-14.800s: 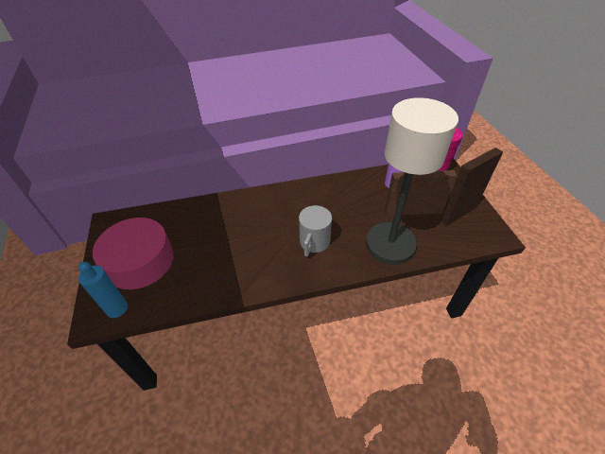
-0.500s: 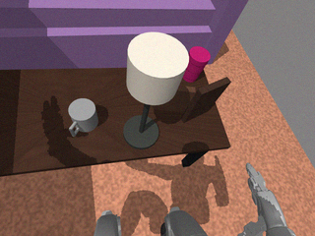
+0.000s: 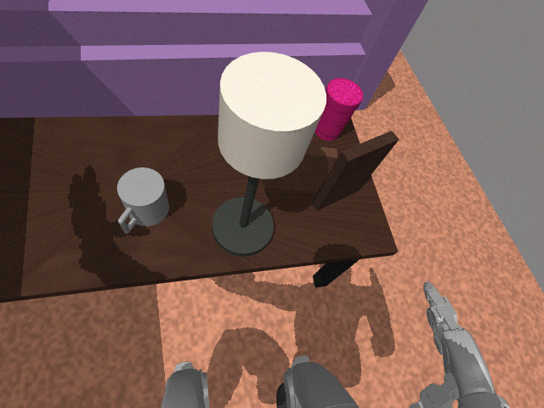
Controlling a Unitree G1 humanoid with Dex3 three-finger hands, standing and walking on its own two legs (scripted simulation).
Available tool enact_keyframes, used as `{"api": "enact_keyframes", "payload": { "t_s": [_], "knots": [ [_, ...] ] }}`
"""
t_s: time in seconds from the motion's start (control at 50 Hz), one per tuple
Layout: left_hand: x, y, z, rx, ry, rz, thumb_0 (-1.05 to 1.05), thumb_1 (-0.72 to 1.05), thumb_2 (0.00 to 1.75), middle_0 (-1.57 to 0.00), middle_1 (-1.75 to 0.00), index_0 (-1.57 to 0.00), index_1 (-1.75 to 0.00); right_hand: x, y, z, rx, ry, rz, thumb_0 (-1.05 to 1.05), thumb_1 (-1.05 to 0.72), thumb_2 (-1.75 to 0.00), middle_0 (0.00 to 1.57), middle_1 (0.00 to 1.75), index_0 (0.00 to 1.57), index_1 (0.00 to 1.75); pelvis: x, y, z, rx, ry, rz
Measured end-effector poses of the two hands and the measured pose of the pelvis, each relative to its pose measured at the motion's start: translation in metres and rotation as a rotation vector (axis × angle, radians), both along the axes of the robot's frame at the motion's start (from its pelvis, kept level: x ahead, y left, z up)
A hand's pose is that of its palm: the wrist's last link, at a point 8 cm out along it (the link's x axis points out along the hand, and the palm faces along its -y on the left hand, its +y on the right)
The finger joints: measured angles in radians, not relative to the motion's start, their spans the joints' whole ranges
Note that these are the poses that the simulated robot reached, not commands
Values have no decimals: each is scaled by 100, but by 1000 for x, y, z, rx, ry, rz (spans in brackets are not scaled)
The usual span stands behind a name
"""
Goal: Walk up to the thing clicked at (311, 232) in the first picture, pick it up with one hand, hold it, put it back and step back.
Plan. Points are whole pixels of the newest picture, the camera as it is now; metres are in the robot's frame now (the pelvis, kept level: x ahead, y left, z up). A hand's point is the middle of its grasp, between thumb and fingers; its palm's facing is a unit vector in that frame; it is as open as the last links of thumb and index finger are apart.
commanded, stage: go down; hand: left
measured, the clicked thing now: (140, 204) +0.52 +0.20 -0.21
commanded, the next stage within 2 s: approach in 0.22 s
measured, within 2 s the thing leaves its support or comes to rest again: neither
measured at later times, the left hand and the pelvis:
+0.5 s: hand out of the picture +0.44 +0.38 +0.07, palm faces +0.24 -0.97 +0.02, open 17.5 cm; pelvis +0.00 +0.00 +0.00, yaw +0 degrees
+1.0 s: hand (85, 215) +0.47 +0.28 -0.15, palm faces +0.20 -0.98 +0.05, open 17.5 cm; pelvis -0.04 +0.00 -0.09, yaw -3 degrees
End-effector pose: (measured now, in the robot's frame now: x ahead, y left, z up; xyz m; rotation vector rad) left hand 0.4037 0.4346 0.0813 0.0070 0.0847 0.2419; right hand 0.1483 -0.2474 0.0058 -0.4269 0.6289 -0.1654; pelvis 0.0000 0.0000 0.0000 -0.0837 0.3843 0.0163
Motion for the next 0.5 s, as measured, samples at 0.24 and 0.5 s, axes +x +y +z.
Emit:
{"api": "enact_keyframes", "payload": {
  "t_s": [0.24,0.5],
  "knots": [
    [2,-4,10,4,-35,-2,-2,-49,12,-3,-10,-4,-9,2,-10,11,-41,-4,-20,-1,52,-5,6,5,6,5,4,-1,4,-2,-16,5],
    [0,-4,-10,-36,-6,4,-1,-56,7,-3,-9,-4,-8,4,6,-3,17,-15,22,-1,54,-5,5,5,6,5,-2,-2,-3,1,5,4]
  ]
}}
